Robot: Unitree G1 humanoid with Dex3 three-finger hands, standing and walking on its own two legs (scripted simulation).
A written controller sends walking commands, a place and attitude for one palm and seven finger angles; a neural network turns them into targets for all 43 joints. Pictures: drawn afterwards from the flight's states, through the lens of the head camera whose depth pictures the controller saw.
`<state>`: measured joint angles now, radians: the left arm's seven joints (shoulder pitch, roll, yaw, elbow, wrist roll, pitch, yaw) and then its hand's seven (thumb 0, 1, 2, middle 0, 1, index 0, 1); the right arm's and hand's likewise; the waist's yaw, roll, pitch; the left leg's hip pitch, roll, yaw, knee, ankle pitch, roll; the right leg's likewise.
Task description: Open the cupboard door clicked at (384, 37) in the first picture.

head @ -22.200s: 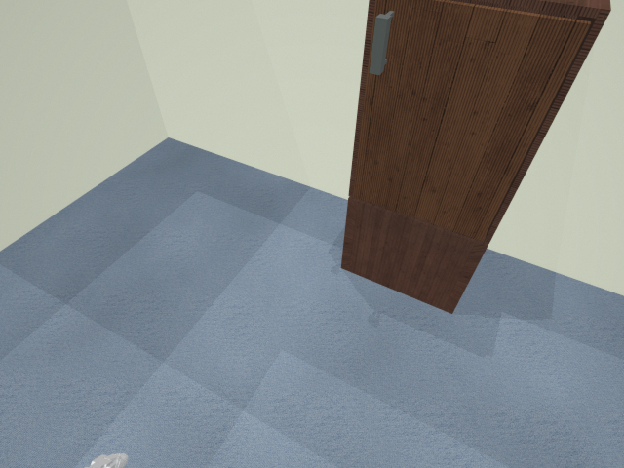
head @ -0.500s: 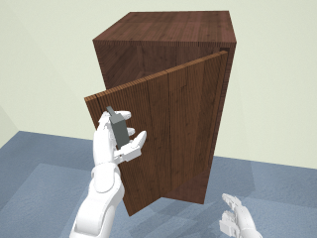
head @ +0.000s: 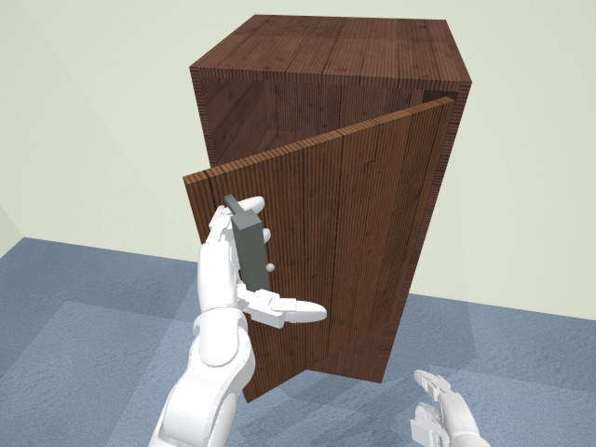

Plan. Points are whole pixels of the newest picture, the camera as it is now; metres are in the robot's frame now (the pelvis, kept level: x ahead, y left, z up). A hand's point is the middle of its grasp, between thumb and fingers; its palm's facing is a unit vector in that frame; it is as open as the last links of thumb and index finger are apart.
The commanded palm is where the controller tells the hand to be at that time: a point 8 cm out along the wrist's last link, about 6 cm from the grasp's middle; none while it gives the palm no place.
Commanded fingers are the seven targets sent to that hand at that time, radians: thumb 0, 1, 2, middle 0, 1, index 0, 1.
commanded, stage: open thumb and fingers to let go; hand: left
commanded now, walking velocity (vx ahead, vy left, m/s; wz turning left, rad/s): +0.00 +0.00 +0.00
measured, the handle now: (244, 244) +0.31 +0.11 +0.16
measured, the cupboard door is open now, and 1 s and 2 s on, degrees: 42 43 43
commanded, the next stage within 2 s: slide the hand sideways off the handle in 0.02 s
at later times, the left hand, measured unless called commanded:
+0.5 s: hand (262, 292) +0.24 +0.07 +0.16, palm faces -0.18 -0.98 +0.00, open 16.2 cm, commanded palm +0.21 +0.12 +0.15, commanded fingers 0.00 -0.50 0.30 -0.15 -0.30 -0.15 -0.30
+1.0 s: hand (214, 325) +0.20 +0.12 +0.15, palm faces -0.06 -0.99 -0.08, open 16.2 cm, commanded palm +0.17 +0.18 +0.15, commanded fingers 0.00 -0.50 0.30 -0.15 -0.30 -0.15 -0.30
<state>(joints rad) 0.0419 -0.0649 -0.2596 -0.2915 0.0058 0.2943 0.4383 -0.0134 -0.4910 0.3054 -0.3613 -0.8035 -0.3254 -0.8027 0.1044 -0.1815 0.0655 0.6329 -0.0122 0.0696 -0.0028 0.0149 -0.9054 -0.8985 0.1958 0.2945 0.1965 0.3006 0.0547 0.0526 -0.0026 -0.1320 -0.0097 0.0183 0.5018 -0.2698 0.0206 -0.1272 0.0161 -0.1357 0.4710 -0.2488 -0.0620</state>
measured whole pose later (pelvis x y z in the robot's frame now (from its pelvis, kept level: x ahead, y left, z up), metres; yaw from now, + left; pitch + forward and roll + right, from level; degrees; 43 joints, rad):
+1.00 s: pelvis +0.01 -0.02 +0.00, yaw -2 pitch -5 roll +0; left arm 0.45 0.23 0.06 -0.54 -0.23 0.20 -0.13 -0.02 -0.50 0.30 -0.22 -0.33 -0.18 -0.31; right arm 0.20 -0.24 0.08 0.51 0.04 0.00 -0.03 0.02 -0.90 -0.90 0.20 0.29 0.20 0.30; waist 0.04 0.06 -0.05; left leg -0.13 0.03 0.03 0.52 -0.30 0.00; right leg -0.13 0.05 -0.12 0.47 -0.27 -0.08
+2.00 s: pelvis +0.02 +0.02 +0.00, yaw -1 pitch -3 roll -1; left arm 0.53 0.31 0.19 -0.57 -0.17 0.06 -0.12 -0.02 -0.42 0.34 -0.16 -0.30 -0.16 -0.30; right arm 0.21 -0.23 0.08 0.57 0.03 -0.26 -0.05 0.02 -0.90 -0.90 0.20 0.30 0.20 0.30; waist 0.06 0.05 -0.05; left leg -0.17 -0.02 0.03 0.54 -0.31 0.05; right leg -0.16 0.01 -0.11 0.50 -0.28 -0.03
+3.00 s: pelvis +0.02 -0.01 +0.01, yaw -2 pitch -5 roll +0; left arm 0.47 0.33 0.29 -0.34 -0.07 -0.12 0.11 0.01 0.88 0.90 -0.21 -0.30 -0.21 -0.30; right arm 0.18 -0.23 0.02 0.64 0.01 -0.08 -0.06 0.01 -0.90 -0.90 0.20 0.29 0.20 0.30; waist 0.06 0.08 0.03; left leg -0.07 0.02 0.03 0.41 -0.25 0.00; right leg -0.07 0.06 -0.10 0.36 -0.21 -0.08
